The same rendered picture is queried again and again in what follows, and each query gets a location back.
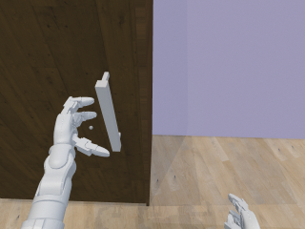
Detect left robot hand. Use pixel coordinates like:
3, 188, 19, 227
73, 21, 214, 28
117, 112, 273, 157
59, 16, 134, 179
53, 96, 110, 157

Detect handle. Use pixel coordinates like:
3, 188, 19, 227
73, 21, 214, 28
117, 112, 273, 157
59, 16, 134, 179
94, 72, 121, 152

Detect wardrobe door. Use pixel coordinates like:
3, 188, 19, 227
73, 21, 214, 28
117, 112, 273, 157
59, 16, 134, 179
0, 0, 146, 204

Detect robot left forearm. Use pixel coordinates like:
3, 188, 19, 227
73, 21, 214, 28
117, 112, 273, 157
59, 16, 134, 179
20, 143, 76, 229

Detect right robot hand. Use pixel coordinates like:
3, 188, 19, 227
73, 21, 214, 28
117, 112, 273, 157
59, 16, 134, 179
224, 193, 260, 229

